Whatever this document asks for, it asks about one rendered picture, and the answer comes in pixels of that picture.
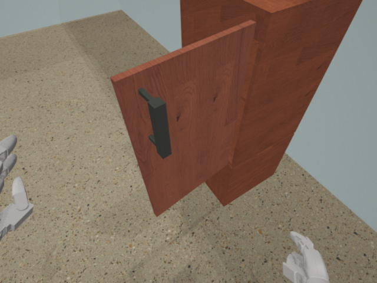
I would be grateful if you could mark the left robot hand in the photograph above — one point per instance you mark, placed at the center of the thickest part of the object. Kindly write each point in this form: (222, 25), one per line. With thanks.
(15, 213)

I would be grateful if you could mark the right robot hand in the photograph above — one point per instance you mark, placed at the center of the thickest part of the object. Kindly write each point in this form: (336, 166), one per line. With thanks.
(301, 268)

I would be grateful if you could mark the cupboard door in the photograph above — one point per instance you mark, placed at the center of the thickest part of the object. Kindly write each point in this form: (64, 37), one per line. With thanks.
(202, 85)

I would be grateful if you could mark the handle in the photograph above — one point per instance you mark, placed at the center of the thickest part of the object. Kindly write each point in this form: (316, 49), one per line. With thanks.
(159, 121)

